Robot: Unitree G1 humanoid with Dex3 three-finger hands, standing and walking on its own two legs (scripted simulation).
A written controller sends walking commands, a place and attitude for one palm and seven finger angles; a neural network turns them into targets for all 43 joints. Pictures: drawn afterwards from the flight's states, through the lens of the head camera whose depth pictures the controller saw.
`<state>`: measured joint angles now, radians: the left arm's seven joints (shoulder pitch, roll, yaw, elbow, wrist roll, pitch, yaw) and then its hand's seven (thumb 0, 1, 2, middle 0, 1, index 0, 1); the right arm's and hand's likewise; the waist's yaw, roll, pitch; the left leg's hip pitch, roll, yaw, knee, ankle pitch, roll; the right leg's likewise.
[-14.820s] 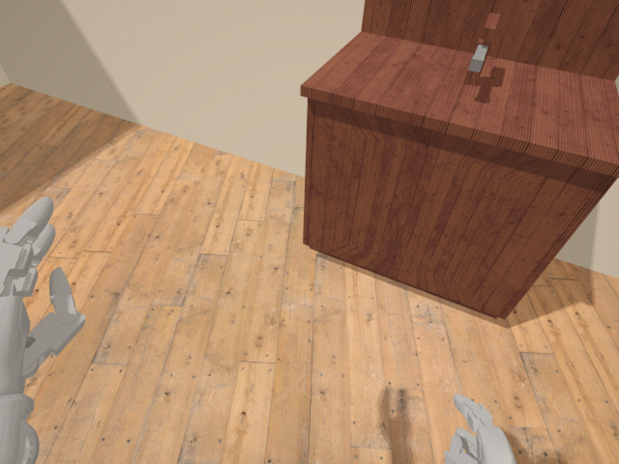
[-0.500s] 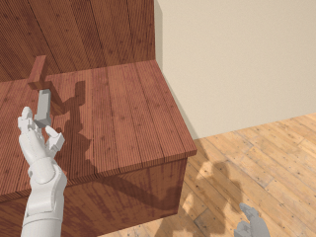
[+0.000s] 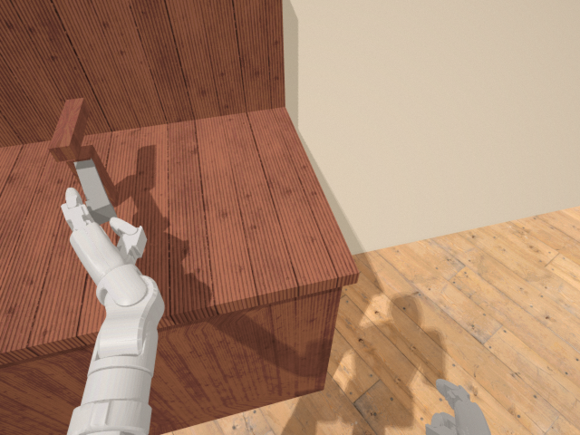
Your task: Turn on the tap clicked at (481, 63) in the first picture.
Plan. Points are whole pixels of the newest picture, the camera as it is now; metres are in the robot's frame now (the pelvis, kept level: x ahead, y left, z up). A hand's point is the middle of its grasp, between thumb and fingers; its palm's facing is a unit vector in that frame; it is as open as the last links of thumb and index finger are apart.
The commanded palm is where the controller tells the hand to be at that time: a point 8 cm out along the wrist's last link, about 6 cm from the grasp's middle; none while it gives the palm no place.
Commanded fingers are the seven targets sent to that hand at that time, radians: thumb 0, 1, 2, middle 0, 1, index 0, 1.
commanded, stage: push the lever round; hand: left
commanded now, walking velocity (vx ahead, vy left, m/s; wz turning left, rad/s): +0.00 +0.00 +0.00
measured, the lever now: (101, 209) +0.37 +0.30 +0.12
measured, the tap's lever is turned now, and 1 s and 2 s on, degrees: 19 40 74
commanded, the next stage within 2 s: lift the hand up off the lever in 1.54 s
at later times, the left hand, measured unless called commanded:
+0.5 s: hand (157, 223) +0.37 +0.23 +0.10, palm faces +0.80 -0.60 -0.07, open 7.9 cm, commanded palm +0.33 +0.25 +0.10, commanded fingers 0.00 0.90 0.90 -0.15 -0.15 -0.15 -0.15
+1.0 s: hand (166, 206) +0.40 +0.23 +0.10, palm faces +0.84 -0.53 -0.09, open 8.1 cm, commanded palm +0.36 +0.24 +0.10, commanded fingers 0.00 0.90 0.90 -0.15 -0.15 -0.15 -0.15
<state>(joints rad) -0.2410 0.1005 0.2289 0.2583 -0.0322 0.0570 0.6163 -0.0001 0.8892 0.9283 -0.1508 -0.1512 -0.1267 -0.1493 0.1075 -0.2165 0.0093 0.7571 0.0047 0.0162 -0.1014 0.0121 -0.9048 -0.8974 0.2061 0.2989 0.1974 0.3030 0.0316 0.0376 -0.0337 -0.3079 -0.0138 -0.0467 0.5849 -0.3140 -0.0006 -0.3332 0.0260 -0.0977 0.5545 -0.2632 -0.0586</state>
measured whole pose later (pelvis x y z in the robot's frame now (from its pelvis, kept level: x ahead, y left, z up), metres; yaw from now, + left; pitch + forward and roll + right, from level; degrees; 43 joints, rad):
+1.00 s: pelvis +0.02 -0.01 +0.00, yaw +0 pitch +5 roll +0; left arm -0.48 0.03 0.30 0.50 0.04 0.06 0.85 0.02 0.89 0.91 -0.15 -0.15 -0.11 -0.14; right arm 0.14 -0.21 -0.04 0.80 -0.05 0.04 -0.02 0.01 -0.91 -0.90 0.21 0.30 0.20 0.30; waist 0.01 0.04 -0.07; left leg -0.35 -0.01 -0.05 0.60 -0.34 -0.01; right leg -0.38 0.03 -0.10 0.57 -0.29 -0.07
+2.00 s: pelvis +0.01 -0.02 -0.01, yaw -1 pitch +8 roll +0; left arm -0.66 0.11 0.42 0.70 0.08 0.02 0.87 0.02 0.90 0.90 -0.15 -0.15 -0.12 -0.14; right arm 0.23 -0.23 -0.05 0.81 -0.06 0.04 0.01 0.01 -0.91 -0.90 0.20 0.30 0.20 0.30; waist -0.06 0.04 -0.09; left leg -0.42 0.01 -0.04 0.62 -0.33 -0.02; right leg -0.46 0.05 -0.10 0.60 -0.28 -0.08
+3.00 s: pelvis +0.02 -0.01 +0.01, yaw +0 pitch +3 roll +0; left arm -0.60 0.02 0.28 0.44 0.02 0.26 0.84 0.02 0.90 0.90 -0.15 -0.15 -0.15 -0.15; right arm 0.12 -0.20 -0.03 0.80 -0.04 0.04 -0.01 0.01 -0.91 -0.90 0.20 0.30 0.20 0.30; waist 0.02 0.04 -0.06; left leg -0.25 0.00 -0.04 0.50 -0.29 -0.02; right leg -0.29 0.04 -0.10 0.50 -0.25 -0.07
